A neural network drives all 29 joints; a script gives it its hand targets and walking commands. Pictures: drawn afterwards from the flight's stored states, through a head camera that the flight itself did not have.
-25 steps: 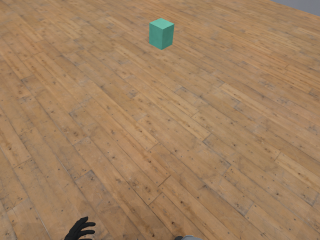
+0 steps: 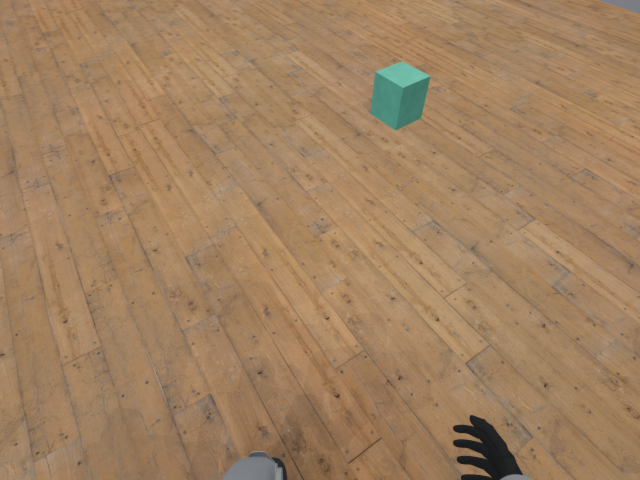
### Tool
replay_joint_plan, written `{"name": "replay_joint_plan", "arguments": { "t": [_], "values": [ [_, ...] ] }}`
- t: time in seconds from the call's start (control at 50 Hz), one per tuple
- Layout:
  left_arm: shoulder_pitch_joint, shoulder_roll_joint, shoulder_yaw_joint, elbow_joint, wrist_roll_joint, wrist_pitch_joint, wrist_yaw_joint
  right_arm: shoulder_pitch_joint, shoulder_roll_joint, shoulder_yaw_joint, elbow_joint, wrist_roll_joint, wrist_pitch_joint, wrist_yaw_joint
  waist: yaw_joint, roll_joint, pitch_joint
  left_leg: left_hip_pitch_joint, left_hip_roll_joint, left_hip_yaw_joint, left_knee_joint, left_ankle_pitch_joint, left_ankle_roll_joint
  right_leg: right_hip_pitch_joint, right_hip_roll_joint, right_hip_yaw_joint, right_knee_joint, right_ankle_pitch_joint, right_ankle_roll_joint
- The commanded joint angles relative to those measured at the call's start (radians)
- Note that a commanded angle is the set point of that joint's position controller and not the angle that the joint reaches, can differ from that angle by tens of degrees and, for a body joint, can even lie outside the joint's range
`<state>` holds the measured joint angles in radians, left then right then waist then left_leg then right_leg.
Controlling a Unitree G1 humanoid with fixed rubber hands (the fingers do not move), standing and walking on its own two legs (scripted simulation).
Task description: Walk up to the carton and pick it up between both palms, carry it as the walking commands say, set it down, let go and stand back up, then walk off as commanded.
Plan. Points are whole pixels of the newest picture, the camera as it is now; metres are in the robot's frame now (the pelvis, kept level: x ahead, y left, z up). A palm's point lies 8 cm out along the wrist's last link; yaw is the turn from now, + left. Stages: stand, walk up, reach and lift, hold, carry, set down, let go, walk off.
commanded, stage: walk up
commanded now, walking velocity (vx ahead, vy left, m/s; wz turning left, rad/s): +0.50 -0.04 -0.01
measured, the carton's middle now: (398, 95) +2.10 -0.20 -0.65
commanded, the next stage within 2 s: none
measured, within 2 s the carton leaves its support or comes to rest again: neither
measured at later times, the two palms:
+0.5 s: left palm (228, 314) +0.39 +0.21 -0.12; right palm out of the picture +0.14 -0.25 -0.11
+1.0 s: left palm (233, 316) +0.39 +0.20 -0.12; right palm (481, 221) +0.65 -0.26 -0.11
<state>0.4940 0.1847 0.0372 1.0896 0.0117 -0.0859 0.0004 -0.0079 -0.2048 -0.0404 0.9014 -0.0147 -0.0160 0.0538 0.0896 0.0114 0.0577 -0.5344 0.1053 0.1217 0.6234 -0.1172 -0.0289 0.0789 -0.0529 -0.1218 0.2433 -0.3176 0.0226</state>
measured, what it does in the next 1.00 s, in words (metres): walks ahead: left foot, then right foot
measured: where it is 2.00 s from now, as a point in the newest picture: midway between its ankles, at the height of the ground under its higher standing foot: (364, 266)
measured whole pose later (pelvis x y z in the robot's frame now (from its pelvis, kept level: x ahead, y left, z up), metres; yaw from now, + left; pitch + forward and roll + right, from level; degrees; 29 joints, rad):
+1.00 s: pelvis +0.48 -0.03 +0.00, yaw +0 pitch +0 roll +0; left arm 0.47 0.19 0.04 1.09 0.02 -0.08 0.00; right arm 0.03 -0.21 -0.05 0.91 -0.02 -0.02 0.06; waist 0.08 0.02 0.05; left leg -0.53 0.11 0.11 0.63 -0.11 -0.04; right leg 0.04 -0.07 -0.14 0.25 -0.29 0.04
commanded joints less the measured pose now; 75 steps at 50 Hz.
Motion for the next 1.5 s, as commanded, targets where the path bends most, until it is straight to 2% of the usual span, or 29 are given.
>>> {"name": "replay_joint_plan", "arguments": {
  "t": [0.0,0.04,0.06,0.08,0.1,0.16,0.2,0.26,0.42,0.5,0.54,0.56,0.58,0.6,0.64,0.68,0.72,0.88,0.94,1.0,1.04,1.06,1.08,1.1,1.16,1.2,1.26,1.38,1.48],
  "values": [
    [0.018,0.179,0.030,-0.018,-0.014,0.001,0.009,-0.015,-0.074,-0.010,-0.036,-0.005,-0.027,-0.014,-0.054,-0.145,0.034,0.155,-0.028,0.049,-0.074,-0.073,0.016,-0.115,-0.199,0.088,-0.001,0.453,-0.128],
    [0.021,0.168,0.023,-0.011,-0.021,0.005,0.011,0.227,-0.133,-0.029,0.047,-0.025,-0.050,-0.032,-0.142,-0.034,-0.130,0.486,-0.043,0.065,-0.111,-0.084,0.046,-0.193,-0.118,0.036,0.354,0.537,-0.103],
    [0.015,0.141,0.015,-0.024,-0.018,0.003,0.011,0.398,-0.208,-0.053,0.087,-0.044,-0.057,-0.044,-0.204,0.088,-0.227,0.708,0.132,-0.185,-0.149,-0.158,0.078,-0.422,-0.065,0.030,0.649,0.276,-0.068],
    [0.056,0.096,0.022,-0.051,-0.017,0.007,0.004,0.526,-0.385,-0.090,0.099,-0.029,-0.047,-0.061,-0.231,0.306,-0.290,0.842,0.473,-0.729,-0.364,-0.119,0.138,-0.698,0.073,0.083,0.927,-0.219,-0.035],
    [0.007,0.129,0.044,-0.042,-0.007,0.013,0.005,0.491,-0.351,-0.079,0.104,-0.018,-0.041,-0.063,-0.202,0.140,-0.266,0.727,0.474,-0.723,-0.385,-0.133,0.159,-0.703,-0.010,0.211,1.062,-0.180,-0.047],
    [-0.058,0.069,0.033,-0.046,0.002,0.025,-0.019,0.259,-0.129,-0.028,0.087,-0.011,-0.060,-0.057,-0.080,0.106,-0.035,0.376,0.263,-0.326,-0.390,-0.035,0.117,-0.630,-0.078,0.184,0.989,0.047,-0.040],
    [-0.052,0.061,0.034,-0.053,0.019,0.056,-0.033,0.258,-0.107,-0.018,0.082,0.002,-0.071,-0.052,-0.052,0.145,-0.021,0.303,0.215,-0.207,-0.399,0.056,0.093,-0.571,-0.067,0.142,0.941,0.101,-0.012],
    [-0.165,0.060,0.021,-0.097,0.025,0.078,-0.049,0.345,-0.130,-0.023,0.096,0.002,-0.080,-0.051,-0.074,0.150,0.001,0.327,0.216,-0.154,-0.411,0.122,0.093,-0.626,-0.075,0.106,0.831,0.172,0.009],
    [-0.445,0.060,0.008,-0.207,0.007,0.072,-0.080,0.465,-0.167,-0.048,0.101,-0.007,-0.068,-0.059,-0.154,0.172,0.084,0.399,0.217,-0.091,-0.506,-0.051,0.111,-0.573,-0.056,0.041,0.360,0.244,0.017],
    [-0.422,0.072,0.012,-0.208,0.020,0.041,-0.063,0.478,-0.163,-0.043,0.124,-0.010,-0.057,-0.060,-0.125,0.204,0.029,0.404,0.173,-0.019,-0.395,-0.049,0.112,-0.425,-0.021,-0.034,0.258,0.175,-0.005],
    [-0.203,0.141,0.043,-0.129,0.026,0.017,-0.034,0.486,-0.131,-0.026,0.127,-0.023,-0.056,-0.051,-0.031,-0.015,-0.121,0.281,0.102,0.009,-0.028,0.022,0.096,-0.105,-0.019,-0.044,0.232,0.119,-0.055],
    [-0.017,0.230,0.074,-0.079,0.043,0.004,-0.018,0.461,-0.101,-0.016,0.091,-0.028,-0.062,-0.050,0.048,-0.210,-0.215,0.098,0.057,-0.004,0.282,-0.186,0.064,0.059,-0.185,0.182,0.187,-0.016,-0.082],
    [0.036,0.319,0.092,-0.080,0.040,0.004,-0.014,0.459,-0.028,0.000,0.042,-0.005,-0.066,-0.049,0.060,-0.431,-0.275,-0.135,-0.064,-0.040,0.532,-0.460,0.035,0.167,-0.401,0.634,-0.022,-0.184,-0.147],
    [-0.006,0.300,0.078,-0.086,0.027,0.008,-0.012,0.426,-0.058,-0.013,0.060,-0.014,-0.062,-0.052,0.029,-0.227,-0.240,-0.174,0.003,-0.148,0.643,-0.403,0.044,0.106,-0.432,0.670,-0.055,-0.259,-0.172],
    [-0.157,0.210,0.054,-0.109,0.019,-0.010,-0.013,0.405,-0.067,-0.030,0.095,-0.013,-0.052,-0.052,-0.056,-0.035,-0.065,-0.153,0.058,-0.162,0.627,-0.216,0.036,-0.100,-0.381,0.496,-0.021,0.099,-0.151],
    [-0.228,0.129,0.039,-0.111,0.006,-0.022,-0.009,0.422,-0.045,-0.028,0.096,-0.024,-0.030,-0.036,-0.101,-0.115,-0.044,-0.066,0.065,-0.142,0.549,-0.141,0.024,-0.209,-0.287,0.301,-0.024,0.247,-0.106],
    [-0.194,0.116,0.027,-0.101,0.008,-0.030,-0.009,0.387,-0.042,-0.030,0.073,-0.025,-0.007,-0.025,-0.103,-0.177,-0.046,-0.038,0.047,-0.114,0.485,-0.098,0.018,-0.222,-0.249,0.217,-0.015,0.324,-0.092],
    [-0.051,0.142,0.032,-0.063,0.008,-0.021,0.000,0.047,-0.040,-0.017,-0.027,-0.004,0.001,0.006,-0.031,-0.165,0.058,-0.092,0.024,-0.044,0.121,0.055,-0.028,-0.157,-0.243,0.134,-0.112,0.274,-0.114],
    [-0.043,0.150,0.028,-0.035,0.005,-0.006,0.000,-0.027,-0.039,-0.013,-0.053,0.003,-0.010,0.004,-0.037,-0.240,0.058,0.060,0.005,-0.005,-0.002,0.024,-0.013,-0.197,-0.193,0.047,-0.137,0.153,-0.123],
    [-0.021,0.177,0.034,-0.020,-0.009,0.003,0.005,0.009,-0.060,-0.015,-0.037,-0.006,-0.026,-0.010,-0.055,-0.155,0.043,0.139,-0.008,0.028,-0.069,-0.059,-0.002,-0.156,-0.219,0.075,-0.054,0.284,-0.127],
    [-0.021,0.175,0.031,-0.009,-0.017,0.008,0.006,0.217,-0.114,-0.030,0.036,-0.023,-0.049,-0.028,-0.136,-0.036,-0.091,0.404,-0.037,0.067,-0.134,-0.077,0.021,-0.183,-0.143,0.019,0.259,0.422,-0.103],
    [-0.017,0.145,0.019,-0.018,-0.011,0.008,0.006,0.382,-0.176,-0.052,0.081,-0.039,-0.059,-0.040,-0.198,0.073,-0.197,0.641,0.073,-0.096,-0.135,-0.140,0.058,-0.376,-0.098,0.013,0.535,0.298,-0.072],
    [0.031,0.085,0.015,-0.044,-0.015,0.009,0.002,0.517,-0.349,-0.089,0.095,-0.032,-0.053,-0.055,-0.236,0.361,-0.281,0.832,0.413,-0.639,-0.349,-0.166,0.125,-0.686,0.057,0.037,0.858,-0.204,-0.020],
    [-0.011,0.128,0.046,-0.041,0.003,0.017,0.001,0.532,-0.360,-0.088,0.105,-0.017,-0.043,-0.062,-0.214,0.173,-0.272,0.753,0.475,-0.746,-0.391,-0.174,0.141,-0.731,-0.001,0.189,1.020,-0.192,-0.034],
    [-0.073,0.065,0.034,-0.044,0.009,0.026,-0.019,0.302,-0.133,-0.035,0.086,-0.010,-0.057,-0.059,-0.092,0.128,-0.046,0.419,0.267,-0.351,-0.380,-0.022,0.100,-0.674,-0.077,0.184,0.983,0.050,-0.037],
    [-0.063,0.062,0.036,-0.051,0.024,0.056,-0.033,0.285,-0.103,-0.026,0.074,0.001,-0.069,-0.053,-0.060,0.164,-0.034,0.345,0.210,-0.218,-0.387,0.067,0.075,-0.603,-0.066,0.146,0.938,0.110,-0.010],
    [-0.171,0.062,0.024,-0.088,0.031,0.079,-0.048,0.370,-0.125,-0.030,0.089,0.004,-0.080,-0.053,-0.079,0.156,-0.011,0.361,0.213,-0.170,-0.396,0.154,0.078,-0.653,-0.073,0.115,0.846,0.178,0.012],
    [-0.401,0.055,0.009,-0.170,0.024,0.082,-0.075,0.476,-0.138,-0.040,0.101,-0.003,-0.076,-0.060,-0.141,0.149,0.070,0.423,0.212,-0.129,-0.485,0.024,0.102,-0.701,-0.072,0.072,0.528,0.301,0.027],
    [-0.512,0.061,0.013,-0.221,0.013,0.071,-0.084,0.512,-0.163,-0.055,0.119,-0.007,-0.066,-0.067,-0.165,0.174,0.093,0.483,0.238,-0.082,-0.494,0.079,0.110,-0.625,-0.056,0.035,0.337,0.249,0.017]
  ]
}}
